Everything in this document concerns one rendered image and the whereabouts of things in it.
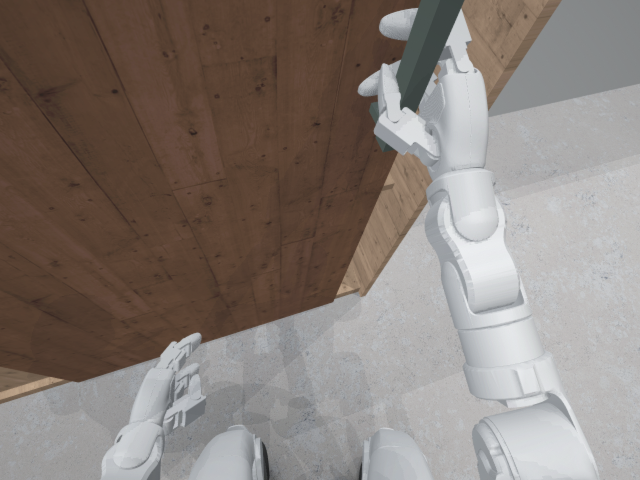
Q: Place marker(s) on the robot right forearm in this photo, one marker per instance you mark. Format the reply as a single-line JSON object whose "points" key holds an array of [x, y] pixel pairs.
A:
{"points": [[505, 360]]}

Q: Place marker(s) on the left robot hand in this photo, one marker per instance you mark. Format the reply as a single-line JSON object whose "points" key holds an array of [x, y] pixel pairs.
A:
{"points": [[162, 389]]}

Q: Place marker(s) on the left robot shin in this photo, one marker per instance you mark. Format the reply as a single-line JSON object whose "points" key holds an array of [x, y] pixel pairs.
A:
{"points": [[237, 427]]}

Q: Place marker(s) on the right robot hand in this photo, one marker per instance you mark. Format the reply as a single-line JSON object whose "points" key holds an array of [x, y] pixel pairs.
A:
{"points": [[455, 109]]}

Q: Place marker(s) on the handle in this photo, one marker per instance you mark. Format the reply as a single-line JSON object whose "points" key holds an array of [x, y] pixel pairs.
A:
{"points": [[431, 28]]}

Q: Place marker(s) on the robot right upper arm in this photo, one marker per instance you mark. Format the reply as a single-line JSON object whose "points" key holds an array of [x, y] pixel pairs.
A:
{"points": [[532, 443]]}

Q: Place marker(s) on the wardrobe door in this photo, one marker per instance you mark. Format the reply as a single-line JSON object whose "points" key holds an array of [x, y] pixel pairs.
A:
{"points": [[10, 378], [171, 167]]}

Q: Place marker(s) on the robot left forearm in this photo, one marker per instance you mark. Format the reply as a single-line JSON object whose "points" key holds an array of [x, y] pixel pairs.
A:
{"points": [[136, 453]]}

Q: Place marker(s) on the robot right thigh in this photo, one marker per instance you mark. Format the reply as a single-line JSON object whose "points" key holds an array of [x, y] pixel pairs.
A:
{"points": [[393, 455]]}

